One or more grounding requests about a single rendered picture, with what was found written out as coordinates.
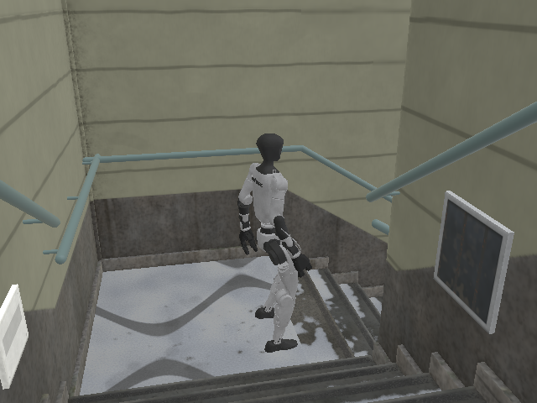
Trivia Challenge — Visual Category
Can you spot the right robot foot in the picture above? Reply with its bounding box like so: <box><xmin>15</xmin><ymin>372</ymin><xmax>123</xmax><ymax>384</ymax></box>
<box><xmin>264</xmin><ymin>339</ymin><xmax>298</xmax><ymax>353</ymax></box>

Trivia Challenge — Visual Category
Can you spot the right robot upper arm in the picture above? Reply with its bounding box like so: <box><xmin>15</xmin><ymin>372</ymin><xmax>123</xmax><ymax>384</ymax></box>
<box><xmin>268</xmin><ymin>175</ymin><xmax>288</xmax><ymax>226</ymax></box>

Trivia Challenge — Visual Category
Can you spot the robot left hand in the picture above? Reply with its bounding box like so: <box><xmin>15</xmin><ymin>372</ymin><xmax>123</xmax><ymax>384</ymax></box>
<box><xmin>239</xmin><ymin>229</ymin><xmax>258</xmax><ymax>255</ymax></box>

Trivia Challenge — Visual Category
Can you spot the robot right hand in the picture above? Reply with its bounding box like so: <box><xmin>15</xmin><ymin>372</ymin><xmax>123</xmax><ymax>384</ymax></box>
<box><xmin>292</xmin><ymin>254</ymin><xmax>312</xmax><ymax>278</ymax></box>

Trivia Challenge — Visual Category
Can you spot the robot right forearm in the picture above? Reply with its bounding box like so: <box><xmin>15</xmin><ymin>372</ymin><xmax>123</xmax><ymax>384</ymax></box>
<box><xmin>274</xmin><ymin>216</ymin><xmax>300</xmax><ymax>259</ymax></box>

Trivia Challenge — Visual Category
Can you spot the left robot upper arm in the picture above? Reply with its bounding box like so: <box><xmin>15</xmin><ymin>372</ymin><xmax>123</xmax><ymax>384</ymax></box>
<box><xmin>238</xmin><ymin>163</ymin><xmax>261</xmax><ymax>205</ymax></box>

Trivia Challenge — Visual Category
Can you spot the robot right shin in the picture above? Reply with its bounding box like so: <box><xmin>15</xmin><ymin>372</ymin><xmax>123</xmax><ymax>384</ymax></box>
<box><xmin>273</xmin><ymin>295</ymin><xmax>296</xmax><ymax>344</ymax></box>

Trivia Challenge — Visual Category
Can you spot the robot left forearm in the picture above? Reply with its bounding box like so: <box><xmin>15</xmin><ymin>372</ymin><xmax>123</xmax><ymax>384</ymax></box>
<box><xmin>237</xmin><ymin>198</ymin><xmax>251</xmax><ymax>232</ymax></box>

